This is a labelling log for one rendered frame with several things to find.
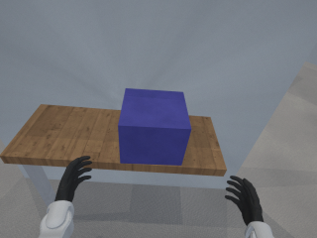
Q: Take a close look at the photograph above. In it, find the carton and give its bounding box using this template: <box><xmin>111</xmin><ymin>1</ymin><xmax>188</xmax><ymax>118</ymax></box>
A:
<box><xmin>118</xmin><ymin>88</ymin><xmax>192</xmax><ymax>166</ymax></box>

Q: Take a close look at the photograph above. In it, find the right robot forearm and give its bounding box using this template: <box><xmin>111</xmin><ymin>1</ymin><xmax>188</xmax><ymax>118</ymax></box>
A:
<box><xmin>244</xmin><ymin>221</ymin><xmax>274</xmax><ymax>238</ymax></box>

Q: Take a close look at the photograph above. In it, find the left robot forearm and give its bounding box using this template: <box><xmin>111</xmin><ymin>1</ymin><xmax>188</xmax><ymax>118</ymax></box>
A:
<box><xmin>38</xmin><ymin>200</ymin><xmax>74</xmax><ymax>238</ymax></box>

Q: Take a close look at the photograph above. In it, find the table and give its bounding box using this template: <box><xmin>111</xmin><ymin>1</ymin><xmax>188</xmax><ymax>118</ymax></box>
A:
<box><xmin>0</xmin><ymin>104</ymin><xmax>227</xmax><ymax>207</ymax></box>

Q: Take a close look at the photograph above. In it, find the right robot hand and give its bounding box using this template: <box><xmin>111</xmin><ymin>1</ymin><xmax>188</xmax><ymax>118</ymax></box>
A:
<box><xmin>225</xmin><ymin>176</ymin><xmax>264</xmax><ymax>226</ymax></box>

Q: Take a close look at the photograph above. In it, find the left robot hand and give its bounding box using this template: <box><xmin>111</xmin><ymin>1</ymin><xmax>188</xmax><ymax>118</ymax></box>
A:
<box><xmin>54</xmin><ymin>156</ymin><xmax>92</xmax><ymax>202</ymax></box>

